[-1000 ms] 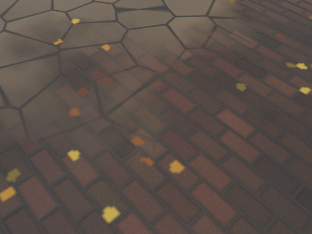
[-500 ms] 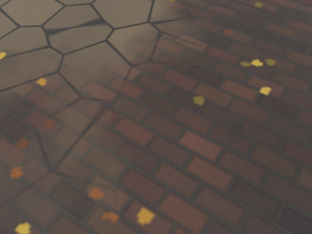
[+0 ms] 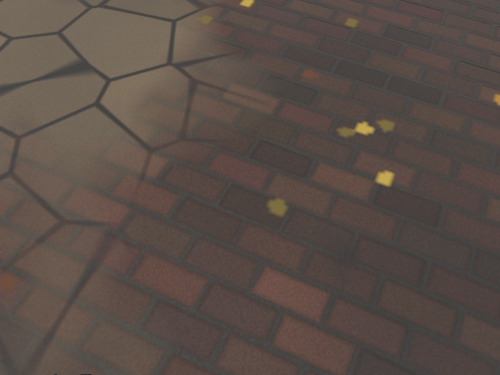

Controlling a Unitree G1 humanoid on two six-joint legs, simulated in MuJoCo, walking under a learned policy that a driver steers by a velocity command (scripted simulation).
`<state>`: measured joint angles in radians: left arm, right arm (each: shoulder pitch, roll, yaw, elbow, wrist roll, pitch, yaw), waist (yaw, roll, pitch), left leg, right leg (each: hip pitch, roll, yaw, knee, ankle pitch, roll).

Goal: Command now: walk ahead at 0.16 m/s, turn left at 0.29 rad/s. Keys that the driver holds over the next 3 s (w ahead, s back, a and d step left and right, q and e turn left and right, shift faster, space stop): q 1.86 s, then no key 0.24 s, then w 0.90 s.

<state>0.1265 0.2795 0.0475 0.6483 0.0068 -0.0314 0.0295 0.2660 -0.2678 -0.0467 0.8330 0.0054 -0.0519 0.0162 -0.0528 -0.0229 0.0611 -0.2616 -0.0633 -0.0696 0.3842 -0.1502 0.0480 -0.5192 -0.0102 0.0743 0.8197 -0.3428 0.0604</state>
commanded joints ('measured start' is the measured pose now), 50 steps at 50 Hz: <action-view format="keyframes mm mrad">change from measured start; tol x16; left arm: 1 57 78 25 -39 -7 13 8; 50 -35 121 62 -6 -19 1 -18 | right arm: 1 -63 -219 -61 -79 19 12 -23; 50 -125 -231 -76 -259 11 91 -38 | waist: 1 52 137 -185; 8 80 112 -156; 10 33 -268 -217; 13 20 -85 -152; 27 29 -138 -149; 30 48 360 -128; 33 30 149 -131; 50 31 186 -141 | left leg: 1 62 231 -205 -47 554 169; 8 -32 129 -302 118 78 52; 10 -306 -43 -54 519 -551 -50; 15 -328 67 -17 789 -322 -155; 28 86 55 119 72 4 -24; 30 288 434 -432 -23 523 233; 37 135 261 -243 -43 322 178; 50 120 216 -466 17 231 174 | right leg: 1 135 36 -11 -93 110 12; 7 281 44 7 -426 253 -28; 10 527 -414 441 -472 703 -313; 16 368 -235 92 -496 568 -274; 27 368 -290 -51 -404 440 -224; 29 152 -175 -192 -131 142 -70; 30 -140 -15 -216 133 -319 24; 31 -149 -2 -45 304 -353 18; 37 -85 0 -4 316 -23 17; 50 124 60 32 -192 -28 9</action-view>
